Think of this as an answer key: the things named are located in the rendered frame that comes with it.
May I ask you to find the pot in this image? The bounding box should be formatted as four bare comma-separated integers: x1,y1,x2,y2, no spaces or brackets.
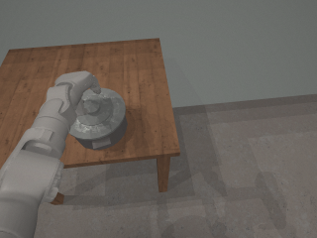
74,116,128,151

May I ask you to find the robot left upper arm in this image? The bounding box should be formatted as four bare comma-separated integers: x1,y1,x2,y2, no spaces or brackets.
0,149,64,238

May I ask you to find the lid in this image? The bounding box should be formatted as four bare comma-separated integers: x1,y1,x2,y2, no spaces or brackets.
69,87,126,141

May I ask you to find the robot left hand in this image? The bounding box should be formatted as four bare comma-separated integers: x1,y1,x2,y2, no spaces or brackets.
54,70,102,117

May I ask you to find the table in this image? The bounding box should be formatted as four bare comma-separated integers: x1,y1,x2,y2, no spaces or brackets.
0,38,180,205

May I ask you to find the knob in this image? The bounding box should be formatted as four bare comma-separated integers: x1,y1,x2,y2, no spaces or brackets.
84,100,101,115

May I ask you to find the robot left forearm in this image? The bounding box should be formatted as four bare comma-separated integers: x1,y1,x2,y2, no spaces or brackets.
0,79,82,187

